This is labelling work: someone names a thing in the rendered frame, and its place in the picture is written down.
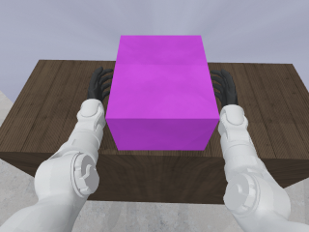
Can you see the left robot hand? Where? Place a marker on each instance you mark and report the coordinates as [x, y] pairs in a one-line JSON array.
[[96, 88]]

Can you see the left robot forearm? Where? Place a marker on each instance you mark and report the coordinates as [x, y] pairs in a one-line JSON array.
[[87, 134]]

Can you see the pedestal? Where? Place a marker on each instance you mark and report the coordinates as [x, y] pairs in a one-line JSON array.
[[273, 97]]

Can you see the carton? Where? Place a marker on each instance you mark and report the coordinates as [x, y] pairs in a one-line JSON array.
[[161, 96]]

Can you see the left robot upper arm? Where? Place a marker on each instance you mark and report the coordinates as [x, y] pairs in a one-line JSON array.
[[63, 186]]

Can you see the right robot forearm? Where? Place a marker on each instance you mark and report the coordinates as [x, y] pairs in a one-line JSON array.
[[237, 147]]

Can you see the right robot hand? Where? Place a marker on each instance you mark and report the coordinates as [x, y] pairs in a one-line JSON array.
[[228, 94]]

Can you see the right robot upper arm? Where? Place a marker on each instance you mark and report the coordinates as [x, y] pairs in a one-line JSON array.
[[259, 205]]

